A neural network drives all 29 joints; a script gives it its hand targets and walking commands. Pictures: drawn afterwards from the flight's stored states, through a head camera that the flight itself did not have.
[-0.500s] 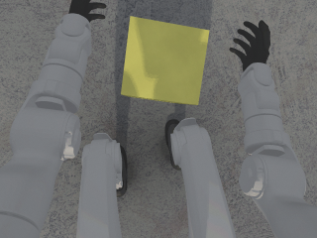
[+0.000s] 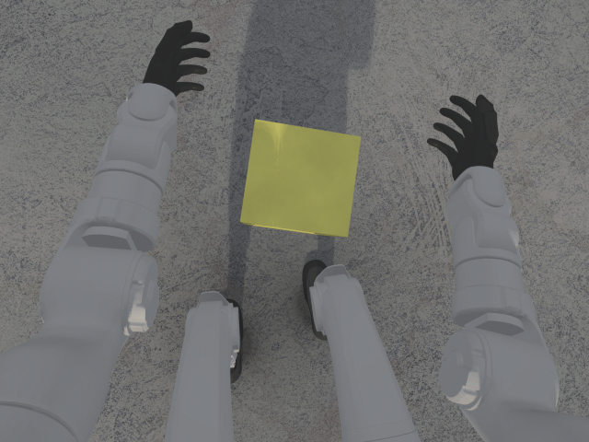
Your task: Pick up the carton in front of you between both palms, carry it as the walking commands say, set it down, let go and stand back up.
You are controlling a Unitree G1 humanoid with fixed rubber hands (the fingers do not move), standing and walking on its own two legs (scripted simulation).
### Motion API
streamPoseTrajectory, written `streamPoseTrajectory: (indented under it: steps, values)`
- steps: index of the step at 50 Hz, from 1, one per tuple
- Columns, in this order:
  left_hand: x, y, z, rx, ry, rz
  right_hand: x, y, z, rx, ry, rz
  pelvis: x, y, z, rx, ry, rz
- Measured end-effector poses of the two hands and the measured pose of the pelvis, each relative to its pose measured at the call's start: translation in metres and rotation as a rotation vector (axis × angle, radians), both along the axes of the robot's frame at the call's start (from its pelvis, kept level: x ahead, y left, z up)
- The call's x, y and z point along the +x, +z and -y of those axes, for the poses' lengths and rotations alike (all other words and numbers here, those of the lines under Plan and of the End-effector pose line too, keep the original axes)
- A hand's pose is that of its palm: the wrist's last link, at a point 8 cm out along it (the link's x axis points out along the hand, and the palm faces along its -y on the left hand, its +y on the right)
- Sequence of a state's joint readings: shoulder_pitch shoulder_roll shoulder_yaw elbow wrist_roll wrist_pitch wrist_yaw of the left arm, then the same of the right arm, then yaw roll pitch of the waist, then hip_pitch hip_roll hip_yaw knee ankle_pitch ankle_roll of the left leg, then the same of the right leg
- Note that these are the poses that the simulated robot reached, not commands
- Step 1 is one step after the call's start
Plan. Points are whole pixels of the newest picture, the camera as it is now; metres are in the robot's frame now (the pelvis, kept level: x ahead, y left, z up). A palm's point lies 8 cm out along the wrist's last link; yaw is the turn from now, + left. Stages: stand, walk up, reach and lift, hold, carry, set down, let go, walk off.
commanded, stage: set down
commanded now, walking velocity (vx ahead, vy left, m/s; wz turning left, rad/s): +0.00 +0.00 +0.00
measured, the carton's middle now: (295, 186) +0.44 -0.09 -0.47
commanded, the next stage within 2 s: let go in 0.06 s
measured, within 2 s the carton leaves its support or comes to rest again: neither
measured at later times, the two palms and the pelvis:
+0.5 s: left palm (73, 186) +0.40 +0.15 +0.02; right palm (557, 221) +0.32 -0.27 +0.04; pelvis +0.05 -0.02 +0.13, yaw +1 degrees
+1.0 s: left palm out of the picture +0.29 +0.23 +0.11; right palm out of the picture +0.26 -0.23 +0.12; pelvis +0.10 +0.00 +0.19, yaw -1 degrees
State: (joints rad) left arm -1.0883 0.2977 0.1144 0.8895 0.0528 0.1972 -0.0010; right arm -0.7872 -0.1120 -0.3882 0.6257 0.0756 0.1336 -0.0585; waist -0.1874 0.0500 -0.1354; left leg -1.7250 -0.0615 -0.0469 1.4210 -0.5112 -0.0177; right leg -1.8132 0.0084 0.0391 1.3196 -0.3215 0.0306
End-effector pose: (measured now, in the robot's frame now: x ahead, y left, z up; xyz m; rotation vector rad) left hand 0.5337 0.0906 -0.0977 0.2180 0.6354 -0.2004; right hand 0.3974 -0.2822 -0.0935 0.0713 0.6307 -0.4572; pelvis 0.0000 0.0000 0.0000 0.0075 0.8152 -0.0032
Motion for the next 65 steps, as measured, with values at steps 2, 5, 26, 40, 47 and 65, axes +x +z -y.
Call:
streamPoseTrajectory:
  steps: [2, 5, 26, 40, 47, 65]
  values:
    - [-0.001, 0.011, -0.001, 0.002, 0.0, -0.003, 0.0, 0.011, -0.001, 0.001, 0.003, 0.001, 0.003, 0.01, 0.0, 0.001, -0.001, 0.007]
    - [-0.003, 0.026, -0.003, 0.005, 0.005, -0.009, -0.001, 0.026, -0.002, 0.002, 0.012, -0.003, 0.007, 0.025, 0.001, 0.002, -0.001, 0.017]
    - [-0.136, 0.126, -0.058, 0.071, 0.248, -0.054, -0.084, 0.136, -0.011, -0.063, 0.375, -0.174, 0.055, 0.131, 0.021, 0.012, 0.002, 0.326]
    - [-0.2, 0.179, -0.095, 0.069, 0.223, -0.085, -0.145, 0.2, -0.03, -0.052, 0.371, -0.191, 0.093, 0.173, 0.015, -0.016, -0.012, 0.604]
    - [-0.233, 0.203, -0.124, 0.074, 0.236, -0.099, -0.144, 0.21, -0.044, -0.052, 0.382, -0.184, 0.103, 0.183, 0.001, -0.03, -0.015, 0.72]
    - [-0.272, 0.213, -0.146, 0.073, 0.276, -0.119, -0.137, 0.213, -0.048, -0.101, 0.385, -0.21, 0.102, 0.183, -0.008, -0.035, -0.016, 0.866]
